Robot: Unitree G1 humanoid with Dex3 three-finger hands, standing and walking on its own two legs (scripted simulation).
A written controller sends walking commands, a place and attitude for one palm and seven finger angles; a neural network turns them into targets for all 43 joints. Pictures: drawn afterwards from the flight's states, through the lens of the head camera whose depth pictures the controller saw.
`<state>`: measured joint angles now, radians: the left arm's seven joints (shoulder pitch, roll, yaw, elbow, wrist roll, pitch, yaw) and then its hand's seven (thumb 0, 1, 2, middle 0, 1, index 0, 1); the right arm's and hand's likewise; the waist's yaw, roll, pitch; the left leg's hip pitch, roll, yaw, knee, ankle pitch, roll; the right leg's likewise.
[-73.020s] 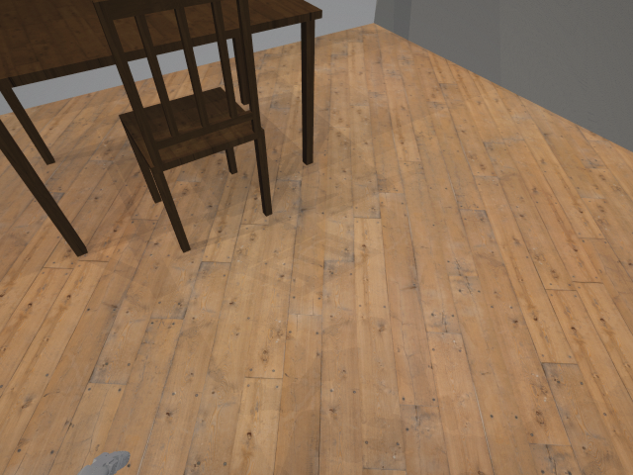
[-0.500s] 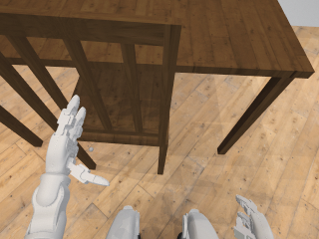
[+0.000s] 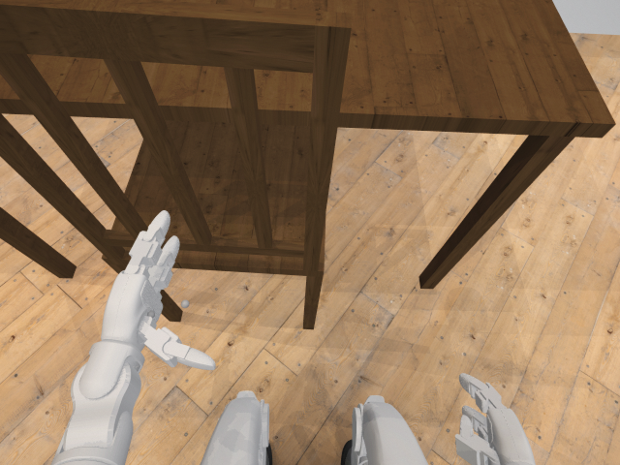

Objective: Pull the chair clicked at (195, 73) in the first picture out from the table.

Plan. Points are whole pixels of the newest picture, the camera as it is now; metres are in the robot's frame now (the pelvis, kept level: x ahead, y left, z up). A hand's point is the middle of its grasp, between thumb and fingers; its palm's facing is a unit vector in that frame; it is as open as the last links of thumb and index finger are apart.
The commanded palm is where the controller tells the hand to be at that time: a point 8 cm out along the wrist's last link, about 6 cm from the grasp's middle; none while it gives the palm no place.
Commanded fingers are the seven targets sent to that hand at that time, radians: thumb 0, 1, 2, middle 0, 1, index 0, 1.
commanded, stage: aim the fingers beside a spindle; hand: left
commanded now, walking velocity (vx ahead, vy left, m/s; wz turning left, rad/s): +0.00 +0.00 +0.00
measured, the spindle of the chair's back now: (175, 176) +0.46 +0.19 +0.05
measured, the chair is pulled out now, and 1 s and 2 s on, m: -0.08 -0.08 -0.08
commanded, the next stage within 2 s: push the fingers through the gap in 0.44 s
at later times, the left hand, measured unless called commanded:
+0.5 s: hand (173, 282) +0.32 +0.16 +0.06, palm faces -0.03 -1.00 -0.08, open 16.9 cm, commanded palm +0.30 +0.22 +0.03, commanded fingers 0.00 -0.50 0.30 -0.06 -0.08 -0.06 -0.08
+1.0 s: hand (187, 268) +0.35 +0.16 +0.02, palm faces -0.05 -1.00 -0.01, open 17.0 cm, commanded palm +0.34 +0.21 +0.03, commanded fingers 0.00 -0.50 0.30 -0.06 -0.08 -0.06 -0.08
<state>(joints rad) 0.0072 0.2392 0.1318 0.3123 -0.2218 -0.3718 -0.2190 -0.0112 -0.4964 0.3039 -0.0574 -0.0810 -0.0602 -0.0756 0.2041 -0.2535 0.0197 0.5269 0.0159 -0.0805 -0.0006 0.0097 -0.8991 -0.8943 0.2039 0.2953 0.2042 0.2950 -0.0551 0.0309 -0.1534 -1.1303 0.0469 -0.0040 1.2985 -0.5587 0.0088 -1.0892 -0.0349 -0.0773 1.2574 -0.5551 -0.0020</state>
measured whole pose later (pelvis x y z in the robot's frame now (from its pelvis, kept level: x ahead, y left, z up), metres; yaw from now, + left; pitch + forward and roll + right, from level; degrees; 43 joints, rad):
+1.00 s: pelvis +0.00 +0.00 +0.00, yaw +0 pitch +23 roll -2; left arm -0.14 0.24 0.17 0.39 -0.21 -0.37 -0.20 -0.01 -0.50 0.30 -0.05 -0.07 -0.03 -0.06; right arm 0.22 -0.26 0.02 0.56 0.01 -0.08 0.00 0.01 -0.90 -0.89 0.20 0.30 0.20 0.29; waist -0.06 0.04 -0.16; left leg -1.14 0.05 0.00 1.29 -0.55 0.01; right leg -1.10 -0.03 -0.07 1.25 -0.55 0.00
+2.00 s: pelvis +0.00 +0.00 +0.00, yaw -1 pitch +25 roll -2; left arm -0.51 0.30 0.26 0.78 -0.14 -0.48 -0.18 -0.01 -0.50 0.30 -0.06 -0.08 -0.06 -0.08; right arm 0.27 -0.26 0.02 0.62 -0.01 -0.01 0.02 0.01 -0.90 -0.89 0.20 0.30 0.20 0.29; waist -0.11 0.03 -0.15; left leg -1.17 0.05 0.01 1.28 -0.54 0.01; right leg -1.14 -0.03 -0.06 1.24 -0.53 0.00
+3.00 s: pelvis +0.01 +0.00 +0.00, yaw -1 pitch +25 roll -3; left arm -0.51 0.27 0.22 0.78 -0.14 -0.49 -0.13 0.00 0.31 0.65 -0.48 -1.40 -0.43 -1.40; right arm 0.26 -0.26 0.00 0.63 -0.01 0.01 0.04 0.01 -0.90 -0.89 0.20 0.29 0.20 0.29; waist -0.09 0.03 -0.16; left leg -1.16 0.05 0.00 1.27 -0.55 0.01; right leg -1.12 -0.03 -0.06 1.22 -0.54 0.01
